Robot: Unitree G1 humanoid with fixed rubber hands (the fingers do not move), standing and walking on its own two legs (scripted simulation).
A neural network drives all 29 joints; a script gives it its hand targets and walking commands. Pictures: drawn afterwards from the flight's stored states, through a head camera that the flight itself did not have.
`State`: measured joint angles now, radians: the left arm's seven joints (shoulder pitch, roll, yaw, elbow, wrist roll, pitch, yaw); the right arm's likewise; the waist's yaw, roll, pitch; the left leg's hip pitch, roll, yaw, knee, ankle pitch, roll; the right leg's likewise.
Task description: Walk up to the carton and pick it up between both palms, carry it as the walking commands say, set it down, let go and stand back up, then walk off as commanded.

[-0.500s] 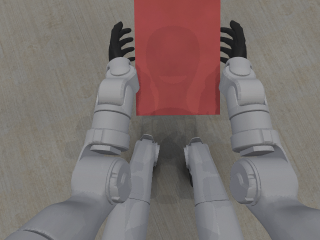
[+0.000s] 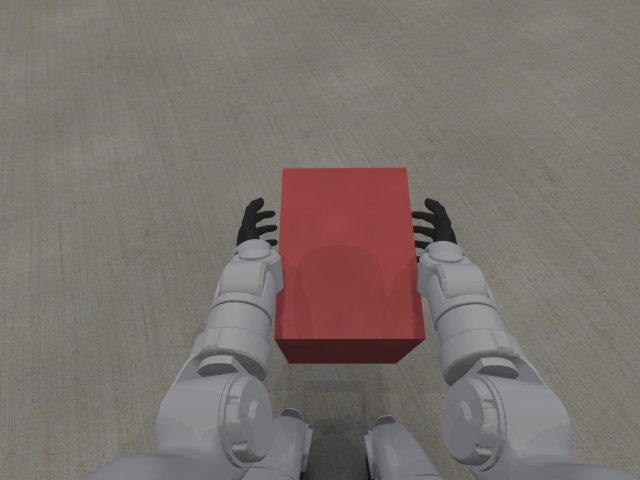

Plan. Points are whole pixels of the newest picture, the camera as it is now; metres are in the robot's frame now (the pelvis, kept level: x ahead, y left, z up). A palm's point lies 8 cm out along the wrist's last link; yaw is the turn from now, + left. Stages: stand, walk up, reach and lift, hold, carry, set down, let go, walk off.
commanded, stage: reach and lift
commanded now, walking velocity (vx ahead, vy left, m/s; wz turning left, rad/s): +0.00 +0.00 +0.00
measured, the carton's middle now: (343, 272) +0.41 +0.00 -0.07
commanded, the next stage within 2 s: hold in 1.84 s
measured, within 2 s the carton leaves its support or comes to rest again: neither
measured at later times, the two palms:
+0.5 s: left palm (238, 229) +0.38 +0.13 +0.08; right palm (449, 234) +0.38 -0.12 +0.08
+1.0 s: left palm (234, 224) +0.36 +0.12 +0.13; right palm (474, 223) +0.36 -0.13 +0.13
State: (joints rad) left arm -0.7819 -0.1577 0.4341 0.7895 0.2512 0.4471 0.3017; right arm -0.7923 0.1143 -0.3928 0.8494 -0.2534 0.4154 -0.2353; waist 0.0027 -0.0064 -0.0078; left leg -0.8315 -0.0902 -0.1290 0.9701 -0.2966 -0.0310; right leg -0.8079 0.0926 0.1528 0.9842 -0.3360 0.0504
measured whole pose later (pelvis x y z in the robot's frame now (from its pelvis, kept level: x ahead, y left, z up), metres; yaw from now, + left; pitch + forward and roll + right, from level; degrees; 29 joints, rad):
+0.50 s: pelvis +0.06 +0.00 +0.06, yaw +0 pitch +0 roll +0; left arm -0.44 -0.21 0.30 0.55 0.24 0.53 0.26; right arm -0.44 0.20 -0.26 0.59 -0.23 0.50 -0.24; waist 0.01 0.00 -0.03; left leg -0.35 -0.06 -0.13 0.59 -0.24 -0.01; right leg -0.32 0.06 0.16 0.58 -0.26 0.03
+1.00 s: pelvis +0.05 +0.00 +0.06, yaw +0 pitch -9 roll +0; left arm -0.52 -0.22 0.36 0.64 0.30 0.71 0.26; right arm -0.55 0.18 -0.33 0.71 -0.31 0.70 -0.19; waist 0.01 0.00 -0.05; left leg -0.17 -0.05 -0.12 0.55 -0.23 -0.01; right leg -0.15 0.05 0.16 0.56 -0.25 0.02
